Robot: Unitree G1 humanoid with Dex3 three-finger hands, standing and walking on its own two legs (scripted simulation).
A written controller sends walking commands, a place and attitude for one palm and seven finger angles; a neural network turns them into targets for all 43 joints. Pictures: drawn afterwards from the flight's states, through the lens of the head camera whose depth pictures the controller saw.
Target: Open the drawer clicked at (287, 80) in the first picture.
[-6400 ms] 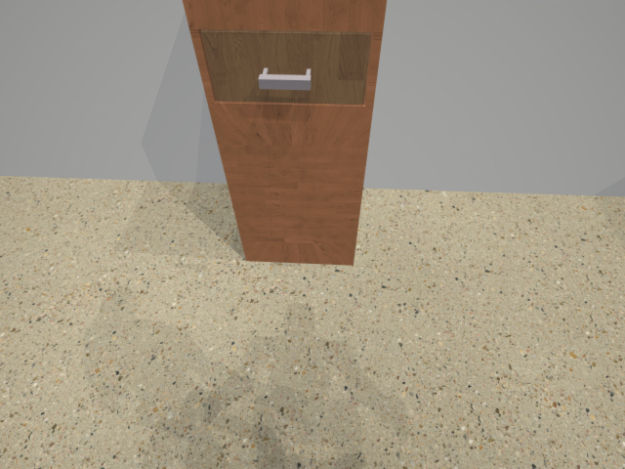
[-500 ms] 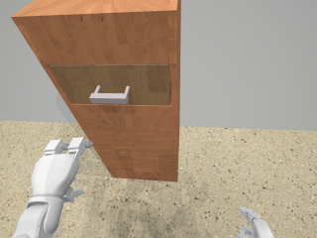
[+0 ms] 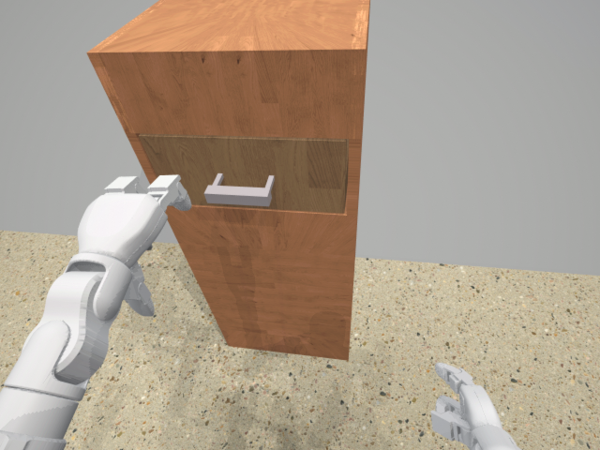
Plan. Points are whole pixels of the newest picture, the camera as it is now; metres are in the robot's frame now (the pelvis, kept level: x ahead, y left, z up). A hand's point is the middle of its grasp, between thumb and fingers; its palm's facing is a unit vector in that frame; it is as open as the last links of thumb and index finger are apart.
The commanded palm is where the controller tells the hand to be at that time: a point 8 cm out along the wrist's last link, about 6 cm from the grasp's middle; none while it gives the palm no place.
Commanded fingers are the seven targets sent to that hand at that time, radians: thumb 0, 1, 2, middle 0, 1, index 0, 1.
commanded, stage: raise the hand with hooked fingers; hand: left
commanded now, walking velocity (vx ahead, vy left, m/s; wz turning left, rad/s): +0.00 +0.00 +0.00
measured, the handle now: (241, 187) +0.54 +0.21 +0.03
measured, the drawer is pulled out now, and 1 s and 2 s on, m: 0.00 0.00 0.00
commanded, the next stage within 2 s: move the hooked fingers above the handle in 0.44 s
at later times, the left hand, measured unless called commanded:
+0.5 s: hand (145, 250) +0.29 +0.24 +0.15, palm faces +0.13 -0.05 -0.99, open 13.9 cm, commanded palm +0.26 +0.24 +0.20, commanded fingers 0.00 -0.50 0.30 -0.30 -1.20 -0.30 -1.20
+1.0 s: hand (178, 227) +0.35 +0.22 +0.13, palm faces +0.04 -0.03 -1.00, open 13.9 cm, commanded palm +0.33 +0.23 +0.19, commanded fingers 0.00 -0.50 0.30 -0.30 -1.20 -0.30 -1.20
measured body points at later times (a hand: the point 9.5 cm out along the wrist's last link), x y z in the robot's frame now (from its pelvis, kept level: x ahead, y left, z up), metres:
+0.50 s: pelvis -0.02 +0.00 +0.00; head -0.02 -0.04 +0.45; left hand +0.28 +0.24 +0.20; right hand +0.16 -0.23 -0.11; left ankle -0.02 +0.11 -0.74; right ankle +0.01 -0.13 -0.74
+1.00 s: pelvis -0.02 -0.01 +0.00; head +0.00 -0.05 +0.45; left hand +0.34 +0.22 +0.19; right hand +0.15 -0.25 -0.12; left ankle -0.02 +0.11 -0.74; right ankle +0.01 -0.13 -0.74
